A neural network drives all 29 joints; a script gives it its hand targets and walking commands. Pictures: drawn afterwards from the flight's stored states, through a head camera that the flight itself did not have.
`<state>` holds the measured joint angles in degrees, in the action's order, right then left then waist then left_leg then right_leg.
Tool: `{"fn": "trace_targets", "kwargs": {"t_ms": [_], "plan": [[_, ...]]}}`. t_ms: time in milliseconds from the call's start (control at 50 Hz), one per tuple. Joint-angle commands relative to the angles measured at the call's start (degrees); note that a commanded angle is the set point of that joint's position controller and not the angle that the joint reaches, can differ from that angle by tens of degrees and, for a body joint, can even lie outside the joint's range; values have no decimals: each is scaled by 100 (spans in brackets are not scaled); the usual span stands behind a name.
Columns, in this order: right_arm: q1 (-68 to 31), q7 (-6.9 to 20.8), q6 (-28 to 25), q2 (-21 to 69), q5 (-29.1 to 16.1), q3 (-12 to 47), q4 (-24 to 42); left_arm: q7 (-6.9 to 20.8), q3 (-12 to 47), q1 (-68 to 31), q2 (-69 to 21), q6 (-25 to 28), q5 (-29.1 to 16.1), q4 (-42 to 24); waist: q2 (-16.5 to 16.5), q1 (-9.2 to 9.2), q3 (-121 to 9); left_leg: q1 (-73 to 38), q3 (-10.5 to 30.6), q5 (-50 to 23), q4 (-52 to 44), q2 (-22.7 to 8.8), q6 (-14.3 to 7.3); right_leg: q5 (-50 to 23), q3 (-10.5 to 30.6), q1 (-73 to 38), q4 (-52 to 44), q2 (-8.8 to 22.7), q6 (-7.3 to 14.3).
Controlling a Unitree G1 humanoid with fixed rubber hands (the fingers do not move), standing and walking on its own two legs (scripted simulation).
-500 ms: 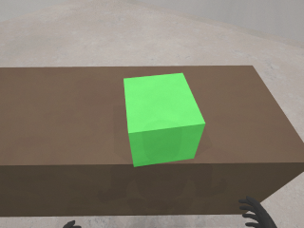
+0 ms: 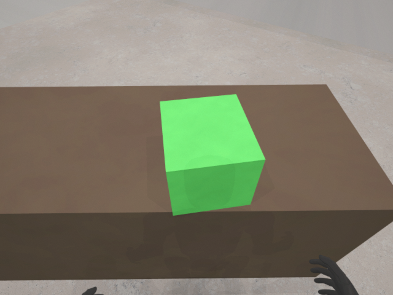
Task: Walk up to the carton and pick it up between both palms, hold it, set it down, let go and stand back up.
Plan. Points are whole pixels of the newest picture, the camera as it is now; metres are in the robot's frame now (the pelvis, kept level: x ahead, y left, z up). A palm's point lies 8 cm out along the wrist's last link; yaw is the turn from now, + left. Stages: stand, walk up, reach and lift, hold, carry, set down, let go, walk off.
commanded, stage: stand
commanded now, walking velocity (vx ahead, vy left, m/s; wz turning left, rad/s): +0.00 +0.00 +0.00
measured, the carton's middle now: (205, 153) +0.46 +0.00 -0.01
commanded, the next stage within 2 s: walk up in 0.22 s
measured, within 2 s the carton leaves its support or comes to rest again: neither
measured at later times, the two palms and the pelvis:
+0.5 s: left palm out of the picture +0.10 +0.27 -0.11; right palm out of the picture +0.13 -0.27 -0.07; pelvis +0.00 +0.00 +0.00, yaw +0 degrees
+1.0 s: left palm (93, 282) +0.17 +0.24 -0.07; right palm (344, 284) +0.16 -0.28 -0.08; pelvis +0.00 -0.02 +0.00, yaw +0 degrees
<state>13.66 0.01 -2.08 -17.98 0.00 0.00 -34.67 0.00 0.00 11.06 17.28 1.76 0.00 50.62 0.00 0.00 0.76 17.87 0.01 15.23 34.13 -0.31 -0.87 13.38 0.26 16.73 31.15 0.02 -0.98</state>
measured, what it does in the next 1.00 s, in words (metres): stands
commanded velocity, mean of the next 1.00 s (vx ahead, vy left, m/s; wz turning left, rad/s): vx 0.00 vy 0.00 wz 0.00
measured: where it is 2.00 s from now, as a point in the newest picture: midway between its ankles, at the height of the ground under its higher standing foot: outside the picture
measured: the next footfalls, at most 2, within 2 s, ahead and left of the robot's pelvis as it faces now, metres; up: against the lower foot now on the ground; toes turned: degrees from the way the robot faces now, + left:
none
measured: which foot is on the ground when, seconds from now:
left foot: down 0.00-1.00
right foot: down 0.00-1.00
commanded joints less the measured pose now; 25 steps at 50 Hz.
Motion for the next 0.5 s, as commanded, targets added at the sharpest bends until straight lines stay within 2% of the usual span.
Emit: {"fn": "trace_targets", "kwargs": {"t_ms": [0,20,40,60,80,100,120,140,160,180,200,220,240,260,300,320,340,360,400,440,460,480], "plan": [[-238,-60,-161,-1347,25,-387,-69,77,-380,-381,1241,117,9,-407,-346,23,-302,-464,744,30,-1356,-736,-141,-209,765,-399,-756,566,322],[-237,-48,-162,-1347,42,-401,-98,71,-404,-431,1231,120,20,-412,-387,59,-362,-429,791,-14,-1422,-764,-148,-268,726,-501,-686,583,352],[-240,-45,-175,-1283,27,-385,-61,75,-405,-444,1256,145,26,-433,-226,40,-361,-443,828,-113,-1420,-787,-176,-297,701,-451,-675,568,343],[-233,-64,-171,-1371,39,-394,-100,73,-380,-355,1187,150,-8,-406,-451,46,-385,-487,795,-129,-1381,-777,-164,-371,674,-508,-664,554,321],[-168,-52,-167,-1354,43,-411,-136,69,-380,-360,1194,139,22,-413,-401,35,-432,-513,775,-71,-1406,-770,-144,-168,654,-483,-687,542,325],[-196,-42,-166,-1330,40,-388,-143,65,-419,-304,1293,137,34,-373,-290,-8,-386,-445,783,-90,-1389,-722,-161,-338,680,-597,-653,546,326],[-152,-54,-156,-1325,49,-392,-142,65,-417,-331,1307,115,37,-377,-276,38,-378,-470,797,-107,-1412,-789,-162,-322,654,-519,-653,547,293],[-222,-51,-156,-1373,34,-390,-124,74,-413,-249,1302,101,6,-370,-335,-19,-390,-413,802,-75,-1401,-800,-163,-333,685,-584,-646,556,297],[-281,-48,-168,-1328,27,-372,-77,76,-428,-253,1304,117,4,-331,-382,2,-383,-351,823,-87,-1444,-786,-164,-358,663,-663,-663,555,309],[-233,-64,-158,-1370,34,-379,-138,76,-416,-163,1322,118,4,-344,-551,-40,-384,-410,834,-69,-1428,-775,-164,-376,693,-648,-691,563,296],[-258,-53,-159,-1316,54,-358,-119,74,-407,-222,1266,120,5,-340,-230,-41,-468,-426,780,-203,-1385,-765,-182,-513,682,-730,-630,587,312],[-87,-38,-163,-1410,-1,-409,-206,93,-393,-281,1217,75,20,-423,-96,5,-427,-561,810,94,-1350,-756,-157,-385,645,-642,-558,569,346],[-36,-42,-167,-1422,-6,-408,-212,104,-364,-302,1225,70,19,-459,-216,63,-560,-772,843,307,-1489,-840,-114,-284,658,-470,-483,548,316],[-61,-43,-150,-1412,22,-430,-244,102,-363,-248,1127,61,22,-432,-368,25,-467,-688,882,490,-1516,-862,-151,-106,618,-465,-534,514,320],[-224,-37,-140,-1425,49,-444,-177,112,-389,-243,1136,57,30,-434,-370,-40,-384,-516,957,743,-1606,-888,-191,-75,591,-502,-510,458,308],[-208,-40,-142,-1406,54,-405,-176,121,-369,-286,1159,41,47,-443,-180,1,-329,-461,1014,822,-1647,-920,-193,-85,561,-514,-527,474,295],[-233,-37,-151,-1450,33,-421,-172,125,-362,-209,1134,41,42,-429,-332,-21,-322,-445,951,855,-1632,-887,-168,-96,634,-531,-551,467,293],[-236,-32,-151,-1405,34,-435,-168,124,-376,-246,1146,57,40,-429,-377,-17,-368,-451,873,761,-1572,-845,-150,-117,660,-541,-597,505,311],[-126,-21,-153,-1374,44,-425,-210,126,-385,-203,1204,83,31,-471,-266,-2,-402,-514,825,573,-1516,-799,-110,-206,670,-568,-607,534,320],[-90,-30,-159,-1359,9,-415,-201,120,-390,-236,1239,74,43,-447,-153,9,-340,-522,865,236,-1459,-818,-158,-481,643,-557,-540,539,297],[-93,-31,-164,-1357,10,-396,-258,114,-383,-225,1221,85,6,-452,-276,-7,-419,-587,809,98,-1449,-802,-124,-416,692,-601,-545,567,319],[-61,-39,-163,-1365,10,-406,-276,113,-377,-223,1215,83,19,-467,-264,10,-519,-686,766,-94,-1383,-813,-134,-450,671,-590,-555,585,327]]}}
